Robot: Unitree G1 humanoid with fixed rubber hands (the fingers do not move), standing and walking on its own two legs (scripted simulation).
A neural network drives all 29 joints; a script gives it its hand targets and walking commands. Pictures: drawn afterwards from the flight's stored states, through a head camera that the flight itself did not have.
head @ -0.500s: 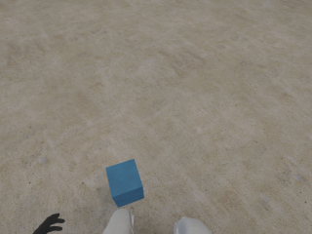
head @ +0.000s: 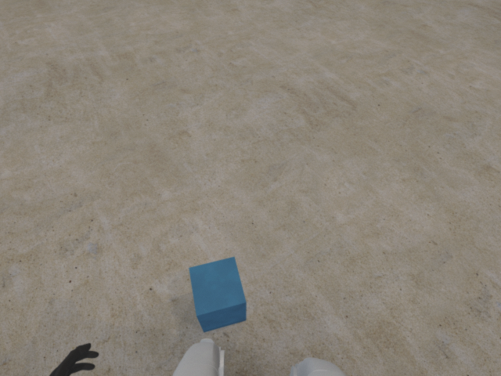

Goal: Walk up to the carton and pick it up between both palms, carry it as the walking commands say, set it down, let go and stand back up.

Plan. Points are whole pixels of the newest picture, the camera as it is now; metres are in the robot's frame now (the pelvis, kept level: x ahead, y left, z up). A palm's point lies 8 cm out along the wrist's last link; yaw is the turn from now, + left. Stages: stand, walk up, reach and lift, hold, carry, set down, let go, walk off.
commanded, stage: walk up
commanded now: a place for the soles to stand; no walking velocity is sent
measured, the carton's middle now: (218, 295) +0.44 +0.12 -0.62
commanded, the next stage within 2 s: none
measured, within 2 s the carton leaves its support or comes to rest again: neither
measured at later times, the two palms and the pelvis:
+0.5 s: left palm out of the picture +0.06 +0.33 -0.08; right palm out of the picture +0.04 -0.33 -0.08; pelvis -0.01 +0.00 +0.01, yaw +0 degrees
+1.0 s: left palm out of the picture +0.10 +0.32 -0.10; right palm out of the picture +0.08 -0.33 -0.06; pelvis +0.01 +0.00 +0.01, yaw +4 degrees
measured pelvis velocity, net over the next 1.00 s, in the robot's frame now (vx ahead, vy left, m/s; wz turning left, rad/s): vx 0.01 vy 0.00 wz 0.06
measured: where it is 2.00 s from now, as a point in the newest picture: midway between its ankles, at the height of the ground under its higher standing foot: outside the picture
